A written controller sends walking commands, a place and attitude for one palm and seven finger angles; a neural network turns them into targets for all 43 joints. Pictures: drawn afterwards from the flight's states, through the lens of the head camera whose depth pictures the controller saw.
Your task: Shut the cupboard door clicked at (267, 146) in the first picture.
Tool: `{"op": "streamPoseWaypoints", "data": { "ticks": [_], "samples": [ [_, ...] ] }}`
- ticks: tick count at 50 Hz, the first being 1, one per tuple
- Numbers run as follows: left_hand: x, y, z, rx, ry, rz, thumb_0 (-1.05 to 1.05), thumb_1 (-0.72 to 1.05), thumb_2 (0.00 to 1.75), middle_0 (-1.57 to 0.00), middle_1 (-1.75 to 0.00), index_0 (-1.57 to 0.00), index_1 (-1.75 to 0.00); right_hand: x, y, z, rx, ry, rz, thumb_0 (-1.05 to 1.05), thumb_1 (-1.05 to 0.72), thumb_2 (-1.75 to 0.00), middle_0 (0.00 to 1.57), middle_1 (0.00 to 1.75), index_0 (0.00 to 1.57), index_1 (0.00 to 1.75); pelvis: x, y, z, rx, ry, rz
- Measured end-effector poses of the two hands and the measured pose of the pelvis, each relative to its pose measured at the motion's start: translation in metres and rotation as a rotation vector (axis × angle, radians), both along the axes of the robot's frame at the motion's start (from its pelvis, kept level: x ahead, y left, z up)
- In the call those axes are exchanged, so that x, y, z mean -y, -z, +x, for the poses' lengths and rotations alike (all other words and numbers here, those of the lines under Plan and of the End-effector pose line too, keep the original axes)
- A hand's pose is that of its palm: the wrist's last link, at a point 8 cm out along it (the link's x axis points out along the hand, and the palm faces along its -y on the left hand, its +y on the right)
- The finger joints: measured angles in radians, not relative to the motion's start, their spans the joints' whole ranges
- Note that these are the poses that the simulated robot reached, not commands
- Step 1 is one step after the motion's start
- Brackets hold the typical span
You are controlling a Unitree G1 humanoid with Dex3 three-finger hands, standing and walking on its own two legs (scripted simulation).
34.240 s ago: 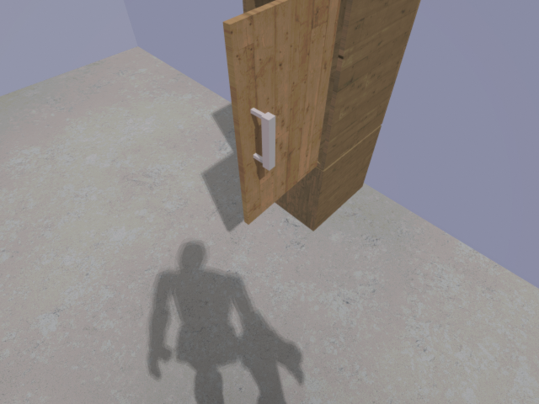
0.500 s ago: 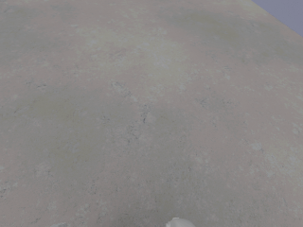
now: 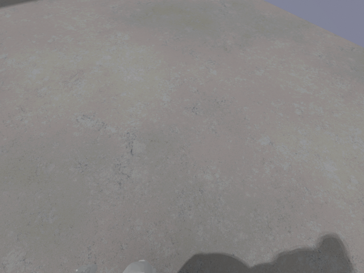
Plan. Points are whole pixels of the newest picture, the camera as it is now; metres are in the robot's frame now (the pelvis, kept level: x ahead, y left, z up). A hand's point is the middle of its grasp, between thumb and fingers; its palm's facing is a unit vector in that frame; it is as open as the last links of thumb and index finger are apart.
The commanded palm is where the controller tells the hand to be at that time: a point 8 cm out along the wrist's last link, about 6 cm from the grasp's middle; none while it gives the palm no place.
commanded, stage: turn to face it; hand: left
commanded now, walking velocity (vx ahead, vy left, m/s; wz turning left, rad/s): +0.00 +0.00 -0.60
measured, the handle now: out of the picture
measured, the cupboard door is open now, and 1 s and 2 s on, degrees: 60 60 60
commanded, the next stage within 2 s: none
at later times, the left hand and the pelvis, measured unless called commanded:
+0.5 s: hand (118, 257) +0.17 +0.17 -0.15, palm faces -0.30 -0.92 -0.27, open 7.4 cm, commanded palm none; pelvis +0.01 +0.00 +0.00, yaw -18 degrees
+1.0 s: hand (145, 225) +0.25 +0.11 -0.15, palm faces -0.57 -0.79 -0.22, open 7.4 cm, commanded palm none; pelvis +0.03 +0.00 +0.00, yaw -36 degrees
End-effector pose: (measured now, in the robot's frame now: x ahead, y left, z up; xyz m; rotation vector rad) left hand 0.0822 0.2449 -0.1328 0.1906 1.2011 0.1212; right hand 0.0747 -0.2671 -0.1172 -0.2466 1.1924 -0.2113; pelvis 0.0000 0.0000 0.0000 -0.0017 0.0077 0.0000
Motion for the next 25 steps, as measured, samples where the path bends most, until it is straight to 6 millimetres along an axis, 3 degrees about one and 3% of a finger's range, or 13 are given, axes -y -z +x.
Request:
{"op": "streamPoseWaypoints", "data": {
  "ticks": [5, 12, 17, 20, 22, 25],
  "samples": [
    [-0.016, 0.019, 0.012, -0.036, 0.033, -0.028, 0.01, 0.91, 0.90, -0.20, -0.30, -0.20, -0.30, -0.019, -0.003, -0.007, 0.039, 0.026, -0.027, 0.00, -0.90, -0.90, 0.20, 0.29, 0.20, 0.30, -0.017, 0.008, 0.005, -0.006, 0.068, -0.015],
    [-0.019, 0.001, 0.044, -0.029, 0.114, -0.023, 0.01, 0.91, 0.90, -0.20, -0.30, -0.20, -0.30, -0.030, -0.011, -0.044, -0.028, 0.113, -0.003, 0.00, -0.90, -0.90, 0.21, 0.29, 0.20, 0.30, -0.018, -0.008, 0.008, -0.005, 0.159, -0.041],
    [0.000, -0.008, 0.074, 0.000, 0.209, 0.008, 0.01, 0.91, 0.90, -0.20, -0.30, -0.19, -0.30, -0.020, 0.001, -0.071, -0.048, 0.213, 0.032, 0.00, -0.90, -0.90, 0.21, 0.30, 0.21, 0.30, -0.009, -0.006, 0.009, -0.006, 0.229, -0.039],
    [0.015, -0.007, 0.091, 0.047, 0.267, 0.038, 0.01, 0.91, 0.90, -0.20, -0.30, -0.19, -0.30, -0.006, 0.019, -0.087, -0.054, 0.272, 0.052, 0.00, -0.90, -0.90, 0.21, 0.30, 0.21, 0.30, 0.003, 0.007, 0.010, -0.006, 0.266, -0.008],
    [0.024, -0.007, 0.095, 0.059, 0.287, 0.050, 0.01, 0.91, 0.90, -0.20, -0.30, -0.19, -0.30, 0.003, 0.026, -0.094, -0.073, 0.304, 0.050, 0.01, -0.90, -0.90, 0.21, 0.30, 0.21, 0.30, 0.004, 0.010, 0.009, -0.002, 0.283, -0.021],
    [0.032, -0.011, 0.096, 0.042, 0.312, 0.053, 0.01, 0.91, 0.90, -0.20, -0.30, -0.20, -0.30, 0.009, 0.022, -0.095, -0.075, 0.340, 0.038, 0.01, -0.90, -0.90, 0.20, 0.29, 0.20, 0.30, 0.004, 0.005, 0.011, -0.003, 0.314, -0.017]
  ]
}}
